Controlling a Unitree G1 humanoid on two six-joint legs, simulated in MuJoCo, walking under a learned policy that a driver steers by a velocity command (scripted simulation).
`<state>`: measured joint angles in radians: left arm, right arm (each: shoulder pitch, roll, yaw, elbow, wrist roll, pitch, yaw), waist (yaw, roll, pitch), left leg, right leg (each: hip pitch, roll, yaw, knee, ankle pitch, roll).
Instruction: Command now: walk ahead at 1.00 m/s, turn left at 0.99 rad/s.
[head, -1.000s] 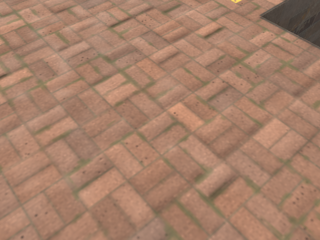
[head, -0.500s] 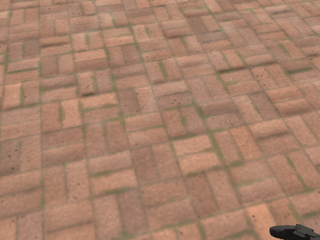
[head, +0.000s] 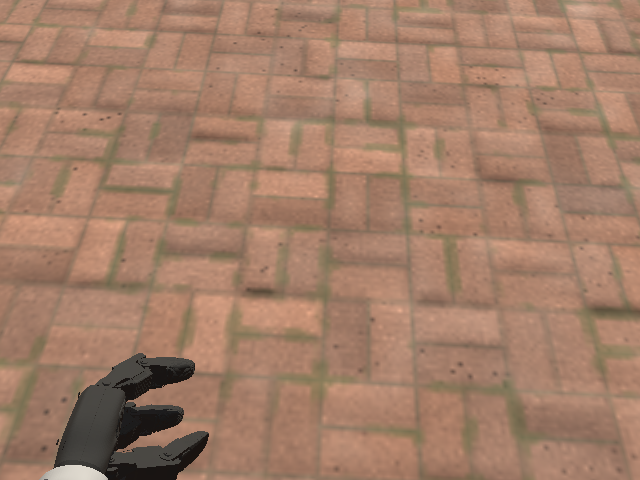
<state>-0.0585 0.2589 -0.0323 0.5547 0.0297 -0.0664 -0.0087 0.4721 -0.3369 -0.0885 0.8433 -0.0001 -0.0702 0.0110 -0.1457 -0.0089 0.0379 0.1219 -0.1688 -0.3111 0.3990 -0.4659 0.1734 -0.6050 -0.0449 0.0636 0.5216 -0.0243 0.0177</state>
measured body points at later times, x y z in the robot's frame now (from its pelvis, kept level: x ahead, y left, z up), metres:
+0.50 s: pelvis +0.44 +0.06 -0.02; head +0.47 +0.08 +0.43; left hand +0.27 +0.26 -0.15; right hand +0.77 -0.04 -0.08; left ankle +0.54 +0.12 -0.72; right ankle +0.23 -0.17 -0.63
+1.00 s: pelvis +0.88 +0.21 -0.01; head +0.90 +0.23 +0.43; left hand +0.89 +0.51 -0.14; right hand +1.03 -0.02 -0.13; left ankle +0.65 +0.25 -0.56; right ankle +0.96 +0.21 -0.72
